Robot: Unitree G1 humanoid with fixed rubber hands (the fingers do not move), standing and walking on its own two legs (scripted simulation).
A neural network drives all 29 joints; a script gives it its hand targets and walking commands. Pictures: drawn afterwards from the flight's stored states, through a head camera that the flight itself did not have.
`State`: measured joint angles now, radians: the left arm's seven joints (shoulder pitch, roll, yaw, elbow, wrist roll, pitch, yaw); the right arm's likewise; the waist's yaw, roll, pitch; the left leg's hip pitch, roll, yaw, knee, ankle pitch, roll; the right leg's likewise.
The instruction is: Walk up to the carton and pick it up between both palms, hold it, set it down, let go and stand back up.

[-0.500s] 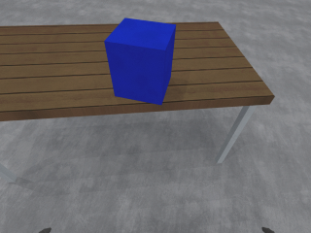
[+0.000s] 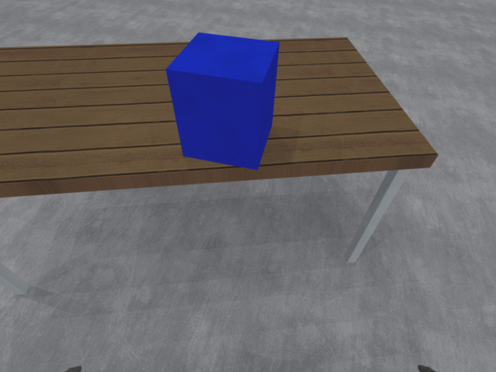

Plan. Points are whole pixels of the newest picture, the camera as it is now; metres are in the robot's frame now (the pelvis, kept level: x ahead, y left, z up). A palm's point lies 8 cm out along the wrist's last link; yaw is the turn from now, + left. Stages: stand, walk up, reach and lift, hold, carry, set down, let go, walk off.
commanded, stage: stand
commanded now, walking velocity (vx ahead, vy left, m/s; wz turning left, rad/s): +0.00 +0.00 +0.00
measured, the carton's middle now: (228, 102) +0.73 +0.07 +0.03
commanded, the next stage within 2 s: walk up in 0.64 s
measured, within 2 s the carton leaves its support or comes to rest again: neither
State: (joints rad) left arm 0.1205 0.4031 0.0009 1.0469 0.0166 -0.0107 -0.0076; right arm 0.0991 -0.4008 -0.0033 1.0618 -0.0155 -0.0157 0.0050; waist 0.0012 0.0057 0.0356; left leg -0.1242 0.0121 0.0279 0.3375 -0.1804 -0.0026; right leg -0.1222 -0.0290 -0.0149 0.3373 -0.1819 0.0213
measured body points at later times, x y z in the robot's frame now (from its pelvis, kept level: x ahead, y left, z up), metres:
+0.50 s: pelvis +0.00 +0.00 +0.00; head +0.00 +0.00 +0.45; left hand +0.10 +0.32 -0.12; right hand +0.10 -0.32 -0.12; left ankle +0.00 +0.12 -0.75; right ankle +0.00 -0.13 -0.75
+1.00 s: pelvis +0.02 +0.01 -0.01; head +0.03 +0.01 +0.44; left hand +0.08 +0.35 -0.11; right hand +0.13 -0.33 -0.11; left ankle +0.01 +0.12 -0.73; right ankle +0.00 -0.13 -0.75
